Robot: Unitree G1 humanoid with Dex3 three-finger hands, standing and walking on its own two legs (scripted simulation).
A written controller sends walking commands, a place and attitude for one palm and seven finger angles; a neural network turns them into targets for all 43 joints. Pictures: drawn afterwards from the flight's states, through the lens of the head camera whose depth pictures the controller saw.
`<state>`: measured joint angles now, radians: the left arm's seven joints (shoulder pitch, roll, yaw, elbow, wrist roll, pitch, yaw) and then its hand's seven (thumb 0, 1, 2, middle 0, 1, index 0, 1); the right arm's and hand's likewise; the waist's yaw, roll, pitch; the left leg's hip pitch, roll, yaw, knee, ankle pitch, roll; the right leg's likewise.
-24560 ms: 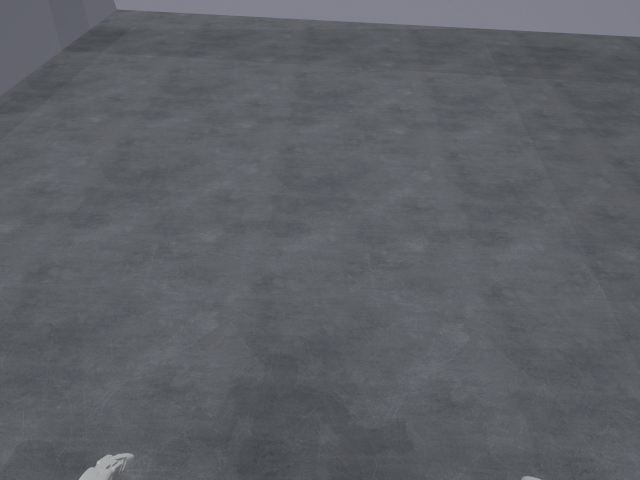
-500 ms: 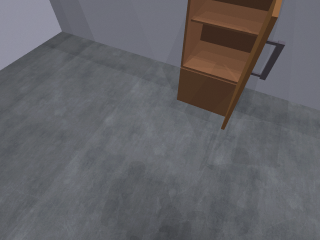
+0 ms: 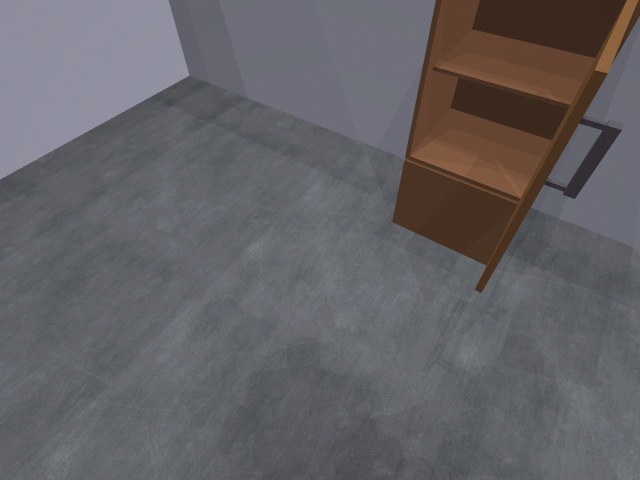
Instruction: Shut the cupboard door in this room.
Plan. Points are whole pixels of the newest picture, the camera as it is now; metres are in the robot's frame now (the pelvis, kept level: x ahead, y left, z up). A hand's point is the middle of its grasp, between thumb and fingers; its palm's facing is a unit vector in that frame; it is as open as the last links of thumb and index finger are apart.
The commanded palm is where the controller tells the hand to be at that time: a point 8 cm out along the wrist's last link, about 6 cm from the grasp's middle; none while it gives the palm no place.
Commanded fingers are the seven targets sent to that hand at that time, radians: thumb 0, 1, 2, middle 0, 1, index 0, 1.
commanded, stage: turn or walk to find it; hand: left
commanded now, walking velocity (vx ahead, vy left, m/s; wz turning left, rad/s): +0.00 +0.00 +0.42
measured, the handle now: (578, 158) +0.65 -0.43 +0.03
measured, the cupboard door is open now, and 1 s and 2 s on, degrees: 90 90 90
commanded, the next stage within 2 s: stand and wait in 0.06 s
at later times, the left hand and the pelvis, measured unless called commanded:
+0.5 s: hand out of the picture -0.05 +0.19 -0.18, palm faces +0.17 -0.97 -0.19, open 7.4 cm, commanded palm none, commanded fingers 0.00 0.90 0.90 -0.20 -0.30 -0.20 -0.30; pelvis -0.01 +0.00 +0.00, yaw +6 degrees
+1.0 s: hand out of the picture -0.07 +0.19 -0.19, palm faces +0.27 -0.94 -0.19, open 7.4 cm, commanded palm none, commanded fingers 0.00 0.90 0.90 -0.20 -0.30 -0.20 -0.30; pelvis -0.04 +0.01 +0.00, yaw +13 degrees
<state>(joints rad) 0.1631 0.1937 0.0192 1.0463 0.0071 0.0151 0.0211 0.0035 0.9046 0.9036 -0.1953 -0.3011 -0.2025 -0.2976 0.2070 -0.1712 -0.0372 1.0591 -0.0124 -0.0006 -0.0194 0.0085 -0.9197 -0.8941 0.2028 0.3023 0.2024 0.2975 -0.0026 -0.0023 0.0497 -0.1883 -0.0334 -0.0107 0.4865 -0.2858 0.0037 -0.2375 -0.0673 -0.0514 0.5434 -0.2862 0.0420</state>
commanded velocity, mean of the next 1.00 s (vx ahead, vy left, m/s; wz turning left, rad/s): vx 0.00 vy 0.00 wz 0.14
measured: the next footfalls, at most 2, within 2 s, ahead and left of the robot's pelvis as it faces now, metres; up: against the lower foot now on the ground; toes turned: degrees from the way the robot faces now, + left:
left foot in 0.36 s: +0.00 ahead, +0.13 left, +0.00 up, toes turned +8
left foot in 0.96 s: -0.05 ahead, +0.14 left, +0.00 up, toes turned +25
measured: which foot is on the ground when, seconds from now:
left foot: down 0.00-0.02, up 0.04-0.34, down 0.36-0.66, up 0.68-0.94, down 0.96-1.00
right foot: down 0.00-1.00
